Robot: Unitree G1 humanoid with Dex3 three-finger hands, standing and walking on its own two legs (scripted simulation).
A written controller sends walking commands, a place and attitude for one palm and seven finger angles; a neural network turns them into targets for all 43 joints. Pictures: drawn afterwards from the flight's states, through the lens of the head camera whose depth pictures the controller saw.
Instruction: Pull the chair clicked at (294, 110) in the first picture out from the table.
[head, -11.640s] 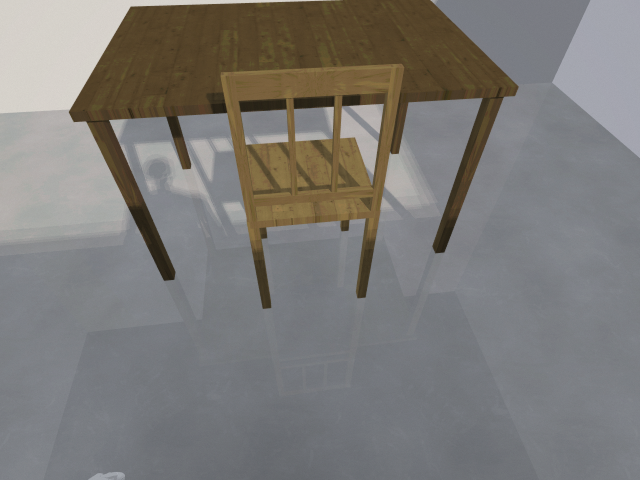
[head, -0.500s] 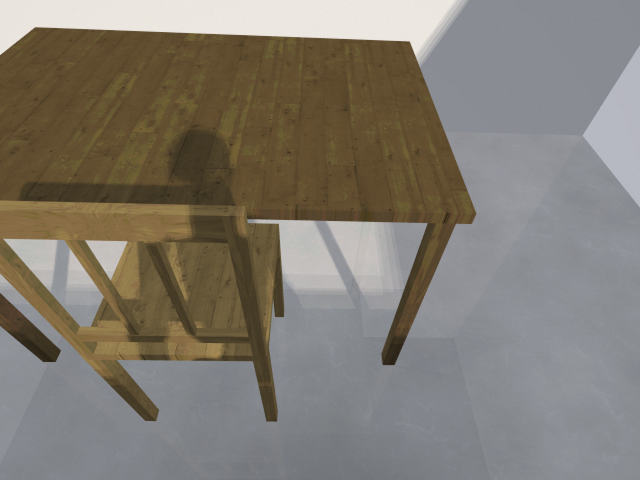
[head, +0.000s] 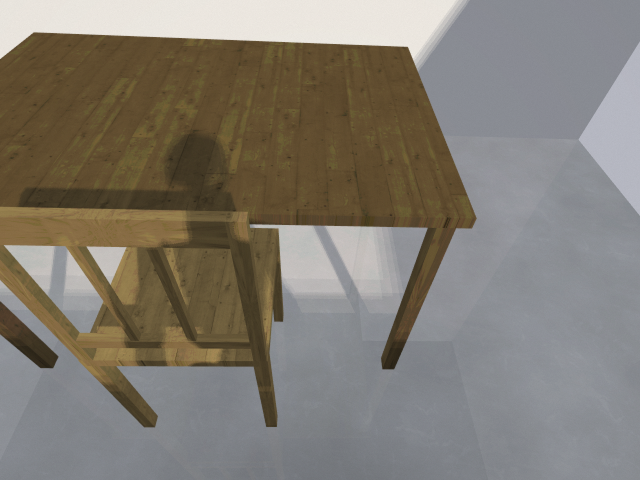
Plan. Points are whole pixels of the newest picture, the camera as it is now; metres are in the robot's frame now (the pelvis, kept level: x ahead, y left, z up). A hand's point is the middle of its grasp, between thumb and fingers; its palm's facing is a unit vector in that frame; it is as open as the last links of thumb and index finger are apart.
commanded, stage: look again from close up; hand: left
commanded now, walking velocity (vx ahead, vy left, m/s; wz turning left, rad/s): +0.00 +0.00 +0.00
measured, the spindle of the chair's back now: (109, 297) +0.39 +0.38 -0.09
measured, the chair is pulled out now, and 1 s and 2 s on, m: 0.00 0.00 0.00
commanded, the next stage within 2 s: raise the hand toward the chair's back in 0.12 s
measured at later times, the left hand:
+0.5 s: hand (198, 413) +0.20 +0.16 -0.01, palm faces +0.12 -0.99 +0.00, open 8.1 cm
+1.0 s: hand (200, 446) +0.17 +0.16 -0.06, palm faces +0.06 -1.00 -0.02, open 12.4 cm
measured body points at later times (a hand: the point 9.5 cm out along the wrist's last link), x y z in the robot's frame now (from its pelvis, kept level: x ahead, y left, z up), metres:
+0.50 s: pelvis -0.03 -0.02 -0.05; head -0.02 -0.02 +0.40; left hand +0.18 +0.21 -0.01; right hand +0.12 -0.29 -0.12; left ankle +0.00 +0.07 -0.74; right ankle -0.01 -0.12 -0.74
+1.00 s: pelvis -0.04 -0.05 -0.10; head +0.03 -0.05 +0.34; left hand +0.17 +0.22 -0.06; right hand +0.14 -0.25 -0.20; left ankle -0.01 +0.07 -0.74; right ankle -0.01 -0.12 -0.74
